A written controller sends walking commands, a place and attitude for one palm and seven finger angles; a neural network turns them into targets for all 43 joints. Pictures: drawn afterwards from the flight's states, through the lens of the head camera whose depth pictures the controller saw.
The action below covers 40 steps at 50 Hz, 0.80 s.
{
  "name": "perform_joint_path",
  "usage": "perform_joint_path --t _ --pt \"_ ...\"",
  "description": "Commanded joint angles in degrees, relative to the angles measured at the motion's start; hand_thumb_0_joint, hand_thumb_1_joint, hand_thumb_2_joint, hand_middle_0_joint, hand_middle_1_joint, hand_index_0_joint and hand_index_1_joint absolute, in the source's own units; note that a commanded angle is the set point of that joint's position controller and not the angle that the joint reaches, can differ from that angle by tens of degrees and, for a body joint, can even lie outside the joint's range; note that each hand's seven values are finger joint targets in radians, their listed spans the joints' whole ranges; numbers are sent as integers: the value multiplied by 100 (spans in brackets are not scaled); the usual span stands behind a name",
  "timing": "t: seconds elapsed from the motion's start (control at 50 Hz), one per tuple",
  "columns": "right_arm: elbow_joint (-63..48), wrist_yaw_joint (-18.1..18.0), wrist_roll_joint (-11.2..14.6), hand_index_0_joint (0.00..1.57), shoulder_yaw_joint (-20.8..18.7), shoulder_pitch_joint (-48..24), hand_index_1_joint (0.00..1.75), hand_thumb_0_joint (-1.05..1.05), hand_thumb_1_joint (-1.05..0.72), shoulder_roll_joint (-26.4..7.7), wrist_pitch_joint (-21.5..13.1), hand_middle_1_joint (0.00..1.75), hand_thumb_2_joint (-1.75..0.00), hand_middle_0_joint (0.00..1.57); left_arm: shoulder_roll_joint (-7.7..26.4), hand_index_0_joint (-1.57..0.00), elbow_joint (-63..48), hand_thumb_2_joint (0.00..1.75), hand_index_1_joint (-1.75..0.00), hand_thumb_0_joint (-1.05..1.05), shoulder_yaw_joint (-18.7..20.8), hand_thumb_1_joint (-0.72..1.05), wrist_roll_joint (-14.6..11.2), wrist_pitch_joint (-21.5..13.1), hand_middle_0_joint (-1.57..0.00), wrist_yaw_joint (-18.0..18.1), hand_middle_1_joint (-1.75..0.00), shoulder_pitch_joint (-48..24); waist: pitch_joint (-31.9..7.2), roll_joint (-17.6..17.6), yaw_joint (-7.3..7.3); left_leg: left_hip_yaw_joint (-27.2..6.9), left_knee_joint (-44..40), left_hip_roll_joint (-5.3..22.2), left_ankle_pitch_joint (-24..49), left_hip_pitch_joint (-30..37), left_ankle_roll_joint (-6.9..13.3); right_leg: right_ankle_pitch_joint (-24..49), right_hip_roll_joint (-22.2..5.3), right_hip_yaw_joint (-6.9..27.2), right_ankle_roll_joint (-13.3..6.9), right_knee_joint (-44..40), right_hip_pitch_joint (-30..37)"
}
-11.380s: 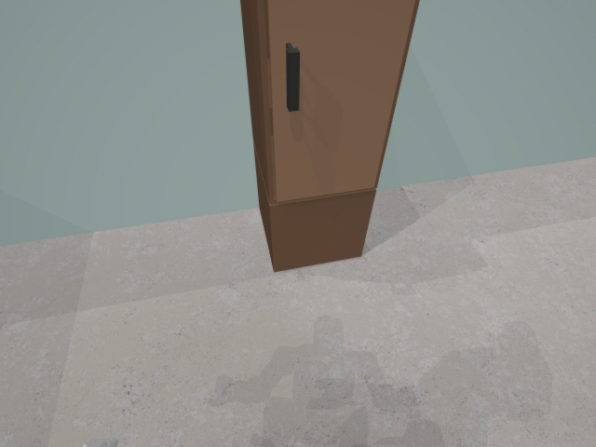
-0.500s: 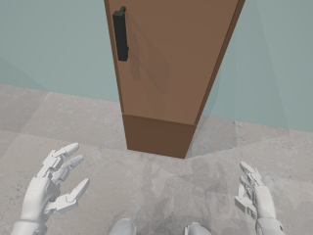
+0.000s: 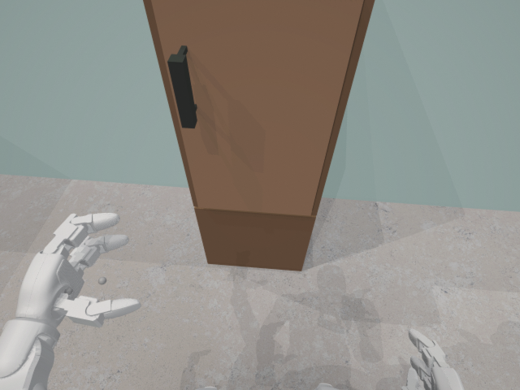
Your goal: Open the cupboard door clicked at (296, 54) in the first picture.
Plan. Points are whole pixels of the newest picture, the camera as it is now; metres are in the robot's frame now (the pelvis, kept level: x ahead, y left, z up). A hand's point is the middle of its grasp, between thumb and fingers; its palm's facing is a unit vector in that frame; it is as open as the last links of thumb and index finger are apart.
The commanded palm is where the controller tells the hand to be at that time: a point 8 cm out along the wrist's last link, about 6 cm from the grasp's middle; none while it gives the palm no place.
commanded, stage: raise the hand with hooked fingers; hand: left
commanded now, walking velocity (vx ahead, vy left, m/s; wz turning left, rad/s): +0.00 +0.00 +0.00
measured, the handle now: (186, 87) +0.62 +0.18 +0.13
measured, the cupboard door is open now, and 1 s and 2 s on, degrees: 0 0 0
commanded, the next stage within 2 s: move the hooked fingers beside the handle in 1.06 s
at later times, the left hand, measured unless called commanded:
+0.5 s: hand (70, 215) +0.30 +0.27 +0.14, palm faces +0.03 -1.00 -0.05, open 13.9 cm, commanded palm +0.27 +0.31 +0.15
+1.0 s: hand (78, 202) +0.32 +0.26 +0.14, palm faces +0.02 -1.00 -0.03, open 13.9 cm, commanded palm +0.29 +0.31 +0.15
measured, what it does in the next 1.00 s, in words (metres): stands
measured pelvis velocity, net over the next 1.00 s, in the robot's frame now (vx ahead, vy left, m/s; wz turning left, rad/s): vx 0.02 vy -0.01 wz -0.02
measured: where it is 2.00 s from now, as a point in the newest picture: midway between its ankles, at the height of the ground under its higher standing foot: outside the picture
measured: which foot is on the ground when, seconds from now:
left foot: down 0.00-1.00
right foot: down 0.00-1.00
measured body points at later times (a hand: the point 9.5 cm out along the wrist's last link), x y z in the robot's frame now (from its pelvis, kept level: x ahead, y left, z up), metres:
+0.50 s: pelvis +0.02 +0.00 +0.02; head +0.03 -0.01 +0.47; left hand +0.29 +0.32 +0.14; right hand +0.19 -0.24 -0.05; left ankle +0.00 +0.13 -0.70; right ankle +0.04 -0.14 -0.70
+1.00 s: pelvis +0.02 -0.01 +0.03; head +0.04 -0.01 +0.48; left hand +0.31 +0.32 +0.15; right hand +0.18 -0.25 -0.05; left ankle +0.00 +0.13 -0.70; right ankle +0.04 -0.14 -0.70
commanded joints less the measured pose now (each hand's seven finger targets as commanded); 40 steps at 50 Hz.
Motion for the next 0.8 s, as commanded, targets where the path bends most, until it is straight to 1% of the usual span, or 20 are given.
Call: perform_joint_path --t 0.0,0.06,0.1,0.12,0.14,0.18,0.24,0.3,0.32,0.38,0.4,0.44,0.52,0.54,0.56,0.58,0.62,0.68,0.72,0.78 --pt "-912 -77 13 20 -224 -490 30 0 -90 -652 -368 30 -90 20 1332 -29 -1021 37 -110 0 748 -34 -188 -259 -29 -72 -110 -1206 -913 356 104 -35 -1167 -360 1210 260 175 471 441 70 -221 -876 1182" --pt "-908 -86 23 20 -215 -517 30 0 -90 -635 -355 30 -90 20 1374 -29 -1003 34 -114 0 799 -41 -164 -169 -29 -105 -114 -1385 -1058 431 131 -22 -1292 -355 1462 507 167 848 432 25 -220 -923 1360" --pt "-907 -94 12 20 -175 -509 30 0 -90 -656 -307 30 -90 20 1424 -30 -688 32 -117 0 851 -45 -203 -18 -30 -175 -117 -1503 -853 338 133 -12 -1337 -353 1572 520 169 1031 472 25 -235 -989 1444" --pt "-898 -98 37 20 -163 -565 30 0 -90 -651 -281 30 -90 20 1405 -30 -631 31 -118 0 816 -48 -214 55 -30 -223 -118 -1662 -757 440 114 11 -1380 -353 1498 536 161 988 457 36 -228 -1043 1400" --pt "-887 -113 37 20 -160 -553 30 0 -90 -660 -253 30 -90 20 1431 -30 -549 30 -120 0 826 -50 -188 113 -30 -257 -120 -1781 -798 306 92 0 -1419 -342 1523 578 165 1028 454 17 -216 -1071 1440" --pt "-892 -130 35 20 -153 -576 30 0 -90 -649 -241 30 -90 20 1538 -30 -560 30 -120 0 913 -50 -189 186 -30 -318 -120 -1959 -971 414 128 18 -1453 -347 1670 736 170 1219 445 45 -214 -1110 1585" --pt "-881 -156 23 20 -119 -568 30 0 -90 -649 -178 30 -90 20 1676 -30 -418 30 -120 0 1022 -50 -223 320 -30 -445 -120 -2260 -1050 338 116 32 -1496 -338 1944 886 178 1562 462 48 -222 -1165 1761" --pt "-853 -181 17 20 -73 -589 30 0 -90 -659 -130 30 -90 20 1756 -30 -174 30 -120 0 1059 -50 -259 422 -30 -555 -120 -2592 -877 289 120 28 -1557 -337 1998 943 182 1649 491 57 -242 -1251 1813" --pt "-849 -190 29 20 -73 -629 30 0 -90 -648 -123 30 -90 20 1821 -30 -211 30 -120 0 1088 -50 -244 431 -30 -580 -120 -2785 -904 422 117 31 -1612 -329 1981 1008 168 1632 469 58 -237 -1272 1819" --pt "-824 -225 28 20 -65 -606 30 0 -90 -651 -86 30 -90 20 1940 -30 56 30 -120 0 1204 -50 -214 512 -30 -608 -120 -2936 -1009 203 123 28 -1691 -318 2010 1086 179 1651 454 40 -219 -1346 1895" --pt "-824 -228 26 20 -57 -620 30 0 -90 -666 -69 30 -90 20 2048 -30 94 30 -120 0 1264 -50 -234 541 -30 -649 -120 -3009 -997 349 158 45 -1675 -338 2035 1108 182 1663 468 98 -242 -1377 1969" --pt "-808 -246 47 20 -43 -640 30 0 -90 -651 -29 30 -90 20 2049 -30 282 30 -120 0 1229 -50 -220 600 -30 -701 -120 -3254 -910 280 114 40 -1765 -328 1957 1117 179 1592 446 84 -230 -1447 1938" --pt "-833 -268 52 20 -38 -654 30 0 -90 -668 -2 30 -90 20 2322 -30 316 30 -120 0 1358 -50 -203 632 -30 -770 -120 -3692 -1081 392 152 36 -1856 -341 2067 1272 190 1686 432 118 -246 -1511 2136" --pt "-830 -274 52 20 -48 -623 30 0 -90 -669 -3 30 -90 20 2397 -30 319 30 -120 0 1429 -50 -183 632 -30 -761 -120 -3728 -1193 467 174 37 -1882 -341 2114 1358 189 1717 431 106 -247 -1517 2152" --pt "-830 -269 52 20 -46 -601 30 0 -90 -659 7 30 -90 20 2256 -30 527 30 -120 0 1353 -50 -194 678 -30 -777 -120 -3527 -1093 409 165 59 -1893 -345 2072 1339 189 1684 433 92 -242 -1541 2083" --pt "-822 -261 65 20 -51 -590 30 0 -90 -663 13 30 -90 20 2078 -30 699 30 -120 0 1239 -50 -215 710 -30 -804 -120 -3335 -945 224 162 52 -1924 -335 2068 1273 188 1699 434 70 -235 -1557 2058" --pt "-853 -226 71 20 -68 -573 30 0 -90 -699 42 30 -90 20 2078 -30 793 30 -120 0 1233 -50 -267 755 -30 -904 -120 -3260 -890 42 192 83 -1925 -345 2089 1197 200 1783 423 99 -227 -1559 2121" --pt "-897 -201 59 20 -88 -584 30 0 -90 -705 59 30 -90 20 2195 -30 614 30 -120 0 1319 -50 -200 759 -30 -842 -120 -3364 -995 342 223 108 -1941 -357 2113 1257 190 1771 410 102 -237 -1550 2072" --pt "-929 -186 36 20 -90 -579 30 0 -90 -696 63 30 -90 20 2347 -30 391 30 -120 0 1464 -50 -229 681 -30 -787 -120 -3473 -1122 218 247 105 -1946 -356 2178 1290 200 1833 419 125 -240 -1548 2219" --pt "-919 -207 34 20 -102 -546 30 0 -90 -686 63 30 -90 20 2284 -30 429 30 -120 0 1490 -50 -216 608 -30 -698 -120 -3399 -1127 223 227 141 -1954 -350 2088 1277 200 1751 418 146 -223 -1572 2182"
